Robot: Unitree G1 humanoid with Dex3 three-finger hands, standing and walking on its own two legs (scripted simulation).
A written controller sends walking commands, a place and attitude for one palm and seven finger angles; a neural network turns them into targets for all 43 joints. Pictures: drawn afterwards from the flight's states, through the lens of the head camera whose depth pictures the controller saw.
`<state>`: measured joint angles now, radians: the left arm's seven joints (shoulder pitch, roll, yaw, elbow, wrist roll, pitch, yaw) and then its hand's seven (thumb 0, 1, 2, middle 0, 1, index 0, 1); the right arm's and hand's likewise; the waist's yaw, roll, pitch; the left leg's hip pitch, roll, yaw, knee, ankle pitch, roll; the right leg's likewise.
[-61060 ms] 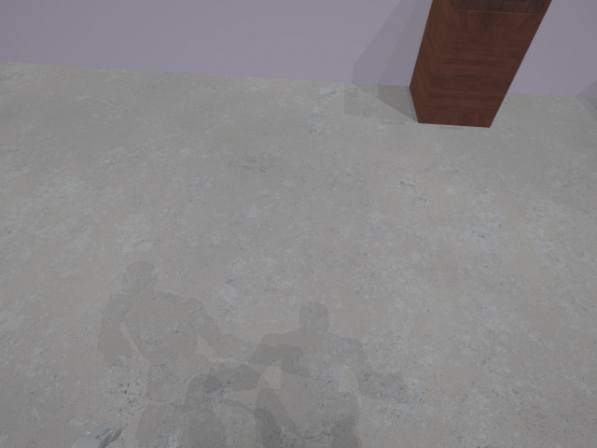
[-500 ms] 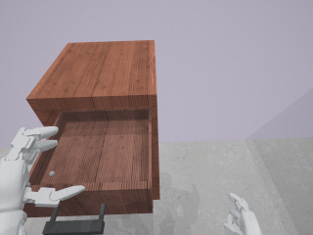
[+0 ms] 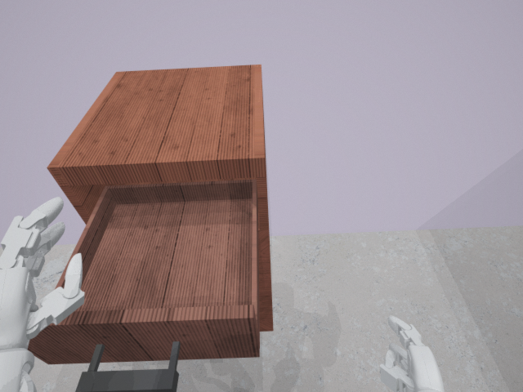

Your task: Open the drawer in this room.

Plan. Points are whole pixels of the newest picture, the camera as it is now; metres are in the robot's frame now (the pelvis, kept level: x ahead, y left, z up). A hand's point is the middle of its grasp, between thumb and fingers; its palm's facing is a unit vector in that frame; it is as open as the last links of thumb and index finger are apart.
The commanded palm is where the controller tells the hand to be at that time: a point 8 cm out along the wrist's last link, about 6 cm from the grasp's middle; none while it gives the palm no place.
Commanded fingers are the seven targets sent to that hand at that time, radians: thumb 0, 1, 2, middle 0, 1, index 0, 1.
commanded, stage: draw the hand back to the body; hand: left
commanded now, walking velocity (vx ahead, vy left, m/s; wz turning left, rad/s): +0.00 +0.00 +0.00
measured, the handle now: (133, 365) +0.16 +0.24 -0.05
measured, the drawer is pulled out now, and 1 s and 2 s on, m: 0.30 0.30 0.30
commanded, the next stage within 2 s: step back with the hand held close in 0.14 s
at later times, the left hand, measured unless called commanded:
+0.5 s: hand (75, 294) +0.18 +0.24 +0.15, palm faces +0.29 -0.82 -0.50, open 7.4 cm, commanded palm +0.11 +0.29 +0.17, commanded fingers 0.00 0.90 0.90 -0.20 -0.30 -0.20 -0.30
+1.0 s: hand (19, 368) +0.10 +0.25 +0.15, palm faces +0.38 -0.82 -0.43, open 7.4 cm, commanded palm +0.04 +0.30 +0.17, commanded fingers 0.00 0.90 0.90 -0.20 -0.30 -0.20 -0.30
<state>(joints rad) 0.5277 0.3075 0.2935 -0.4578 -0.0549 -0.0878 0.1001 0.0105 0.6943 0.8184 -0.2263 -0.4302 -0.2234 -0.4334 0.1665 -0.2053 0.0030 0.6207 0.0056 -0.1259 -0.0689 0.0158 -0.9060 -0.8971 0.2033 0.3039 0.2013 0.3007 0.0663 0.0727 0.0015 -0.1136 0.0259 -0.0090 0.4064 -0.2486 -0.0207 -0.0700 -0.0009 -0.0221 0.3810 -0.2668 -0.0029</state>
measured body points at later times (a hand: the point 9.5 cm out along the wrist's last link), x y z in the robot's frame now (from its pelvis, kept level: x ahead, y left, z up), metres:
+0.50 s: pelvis -0.02 +0.01 +0.00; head +0.02 +0.00 +0.45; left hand +0.16 +0.28 +0.18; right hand +0.17 -0.23 -0.09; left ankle -0.02 +0.13 -0.74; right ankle -0.04 -0.12 -0.74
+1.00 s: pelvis -0.09 +0.02 -0.02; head -0.07 +0.03 +0.43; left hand +0.07 +0.29 +0.18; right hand +0.09 -0.21 -0.10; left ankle -0.06 +0.12 -0.74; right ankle -0.04 -0.12 -0.74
